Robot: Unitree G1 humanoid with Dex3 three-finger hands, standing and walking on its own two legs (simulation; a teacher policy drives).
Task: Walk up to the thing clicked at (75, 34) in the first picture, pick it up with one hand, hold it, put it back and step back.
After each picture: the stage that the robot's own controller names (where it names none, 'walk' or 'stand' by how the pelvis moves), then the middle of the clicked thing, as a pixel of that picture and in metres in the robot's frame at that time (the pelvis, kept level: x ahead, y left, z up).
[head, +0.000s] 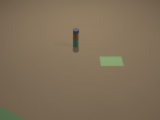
stand; (75, 38) +1.51 +0.08 -0.65
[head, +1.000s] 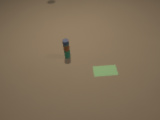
walk; (66, 49) +1.38 +0.27 -0.64
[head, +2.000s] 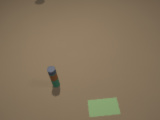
walk; (53, 77) +0.84 +0.34 -0.65
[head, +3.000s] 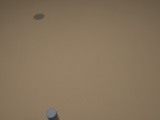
walk; (54, 119) +0.48 +0.26 -0.65
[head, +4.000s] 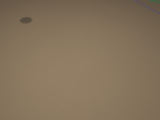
stand; out of the picture +0.38 +0.20 -0.65
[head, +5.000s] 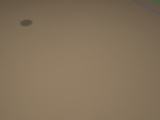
stand; out of the picture +0.36 +0.21 -0.66
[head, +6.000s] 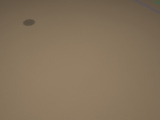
stand; out of the picture +0.36 +0.21 -0.66
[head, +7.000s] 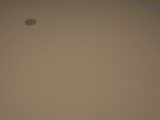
stand; out of the picture +0.35 +0.20 -0.66
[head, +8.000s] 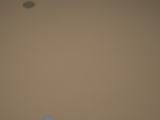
go down; out of the picture +0.37 +0.20 -0.65
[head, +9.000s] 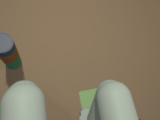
go down; (8, 54) +0.44 +0.26 -0.24
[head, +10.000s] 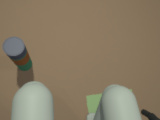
close in; (20, 56) +0.43 +0.26 -0.25
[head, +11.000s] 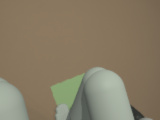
close in; out of the picture +0.41 +0.32 -0.16
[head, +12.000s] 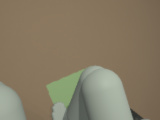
close; out of the picture +0.40 +0.32 -0.16
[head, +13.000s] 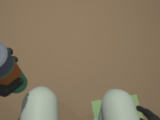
lift; (7, 73) +0.34 +0.24 -0.02
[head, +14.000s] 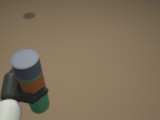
hold; (33, 85) +0.33 +0.16 +0.07
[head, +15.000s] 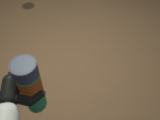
hold; (31, 88) +0.33 +0.17 +0.03
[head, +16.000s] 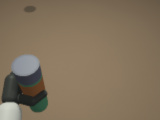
hold; (33, 88) +0.33 +0.17 +0.03
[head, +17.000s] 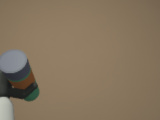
crouch; (23, 80) +0.36 +0.19 -0.03
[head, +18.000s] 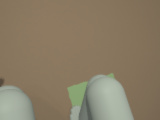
lower; out of the picture +0.47 +0.30 -0.08
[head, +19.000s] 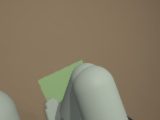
lower; out of the picture +0.43 +0.34 -0.16
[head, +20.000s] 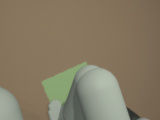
lower; out of the picture +0.41 +0.34 -0.16
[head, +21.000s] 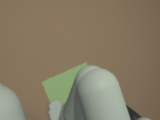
lower; out of the picture +0.41 +0.34 -0.16
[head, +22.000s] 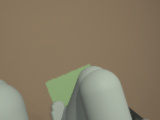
lower; out of the picture +0.39 +0.33 -0.16
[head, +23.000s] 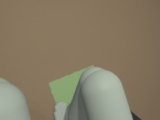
open; out of the picture +0.39 +0.33 -0.16
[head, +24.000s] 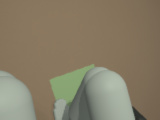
stand; out of the picture +0.38 +0.32 -0.16
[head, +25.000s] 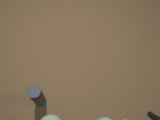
walk; (38, 97) +0.40 +0.23 -0.47
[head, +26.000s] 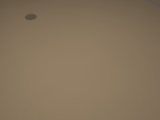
stand; out of the picture +0.38 +0.22 -0.60
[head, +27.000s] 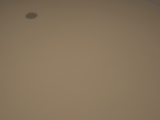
stand; out of the picture +0.37 +0.21 -0.60
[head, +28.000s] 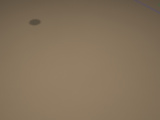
stand; out of the picture +0.38 +0.21 -0.64
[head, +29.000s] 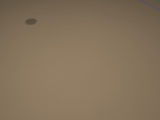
stand; out of the picture +0.37 +0.22 -0.66
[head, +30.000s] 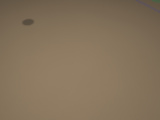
stand; out of the picture +0.35 +0.22 -0.66
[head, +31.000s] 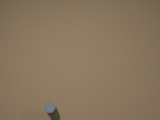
walk; (53, 112) +0.41 +0.23 -0.64
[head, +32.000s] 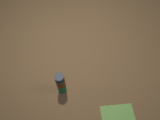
walk; (61, 83) +0.62 +0.18 -0.63
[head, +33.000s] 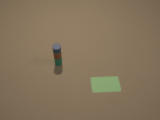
walk; (57, 55) +0.93 +0.20 -0.63
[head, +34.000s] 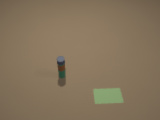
stand; (61, 67) +0.96 +0.19 -0.64
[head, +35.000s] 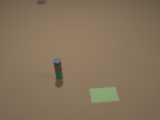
stand; (58, 69) +1.00 +0.23 -0.66
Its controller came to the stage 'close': yes
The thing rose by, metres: 0.68
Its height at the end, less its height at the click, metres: +0.00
